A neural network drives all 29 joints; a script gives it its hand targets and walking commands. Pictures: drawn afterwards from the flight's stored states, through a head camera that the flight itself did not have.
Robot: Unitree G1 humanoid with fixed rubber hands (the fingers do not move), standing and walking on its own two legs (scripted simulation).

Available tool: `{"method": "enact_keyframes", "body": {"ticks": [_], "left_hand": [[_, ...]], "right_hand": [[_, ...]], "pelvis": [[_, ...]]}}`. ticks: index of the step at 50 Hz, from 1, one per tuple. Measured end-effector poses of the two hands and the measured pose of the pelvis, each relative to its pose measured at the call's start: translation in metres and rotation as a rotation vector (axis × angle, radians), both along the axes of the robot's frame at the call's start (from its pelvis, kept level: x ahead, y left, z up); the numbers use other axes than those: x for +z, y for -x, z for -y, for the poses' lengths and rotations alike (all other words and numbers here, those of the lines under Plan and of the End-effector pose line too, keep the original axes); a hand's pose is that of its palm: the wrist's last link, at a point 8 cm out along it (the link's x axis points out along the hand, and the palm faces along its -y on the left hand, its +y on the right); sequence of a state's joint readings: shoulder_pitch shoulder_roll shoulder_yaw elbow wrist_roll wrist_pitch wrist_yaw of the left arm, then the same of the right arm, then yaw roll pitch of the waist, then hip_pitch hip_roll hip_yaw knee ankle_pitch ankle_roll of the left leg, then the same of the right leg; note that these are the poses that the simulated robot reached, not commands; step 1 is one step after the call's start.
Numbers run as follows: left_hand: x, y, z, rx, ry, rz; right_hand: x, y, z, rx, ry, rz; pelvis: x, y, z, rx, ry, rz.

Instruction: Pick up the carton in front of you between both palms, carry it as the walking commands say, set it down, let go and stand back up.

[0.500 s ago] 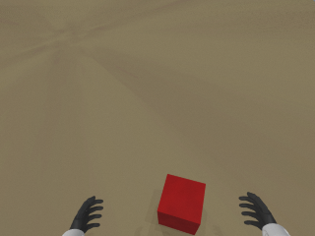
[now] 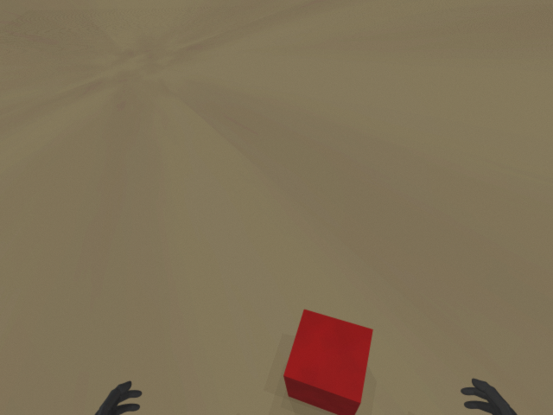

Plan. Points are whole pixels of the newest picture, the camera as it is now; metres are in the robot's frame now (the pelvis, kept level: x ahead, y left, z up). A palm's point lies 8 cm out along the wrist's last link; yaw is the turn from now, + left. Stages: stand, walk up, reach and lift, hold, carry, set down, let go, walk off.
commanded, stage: stand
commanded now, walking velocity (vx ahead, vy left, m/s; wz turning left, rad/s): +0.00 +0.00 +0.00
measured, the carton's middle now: (328, 364) +0.37 -0.07 -0.65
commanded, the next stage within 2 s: none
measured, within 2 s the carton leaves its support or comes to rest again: neither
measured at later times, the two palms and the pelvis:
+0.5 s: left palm out of the picture +0.09 +0.31 -0.08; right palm out of the picture +0.09 -0.30 -0.10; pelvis -0.01 +0.00 +0.01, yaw +0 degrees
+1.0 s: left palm out of the picture +0.07 +0.31 -0.09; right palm out of the picture +0.06 -0.30 -0.10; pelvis -0.02 +0.01 +0.01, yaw +0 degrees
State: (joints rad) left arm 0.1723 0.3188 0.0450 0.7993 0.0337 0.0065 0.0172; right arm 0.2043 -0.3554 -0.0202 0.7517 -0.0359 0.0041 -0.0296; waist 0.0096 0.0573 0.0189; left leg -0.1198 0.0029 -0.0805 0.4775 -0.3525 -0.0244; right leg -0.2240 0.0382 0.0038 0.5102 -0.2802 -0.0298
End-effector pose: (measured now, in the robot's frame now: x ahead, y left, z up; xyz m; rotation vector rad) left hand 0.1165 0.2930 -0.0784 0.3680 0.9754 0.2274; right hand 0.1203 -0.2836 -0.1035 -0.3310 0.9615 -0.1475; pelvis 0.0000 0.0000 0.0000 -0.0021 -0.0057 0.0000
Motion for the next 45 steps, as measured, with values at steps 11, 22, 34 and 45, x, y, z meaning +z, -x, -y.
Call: {"method": "enact_keyframes", "body": {"ticks": [11, 22, 34, 45], "left_hand": [[-0.004, 0.005, -0.001, 0.021, 0.012, -0.026], [-0.005, 0.023, -0.010, 0.038, 0.009, -0.068], [-0.007, 0.041, -0.017, 0.045, 0.008, -0.109], [-0.009, 0.048, -0.020, 0.043, 0.007, -0.133]], "right_hand": [[0.002, 0.006, 0.008, -0.005, 0.025, -0.032], [0.001, 0.026, 0.011, -0.013, 0.035, -0.074], [0.000, 0.045, 0.013, -0.021, 0.041, -0.115], [0.001, 0.055, 0.015, -0.028, 0.046, -0.137]], "pelvis": [[0.003, 0.000, 0.001, 0.002, 0.000, 0.014], [0.006, 0.009, -0.001, 0.000, -0.001, 0.027], [0.008, 0.017, -0.003, -0.003, -0.003, 0.032], [0.009, 0.022, -0.005, -0.005, -0.004, 0.032]]}}
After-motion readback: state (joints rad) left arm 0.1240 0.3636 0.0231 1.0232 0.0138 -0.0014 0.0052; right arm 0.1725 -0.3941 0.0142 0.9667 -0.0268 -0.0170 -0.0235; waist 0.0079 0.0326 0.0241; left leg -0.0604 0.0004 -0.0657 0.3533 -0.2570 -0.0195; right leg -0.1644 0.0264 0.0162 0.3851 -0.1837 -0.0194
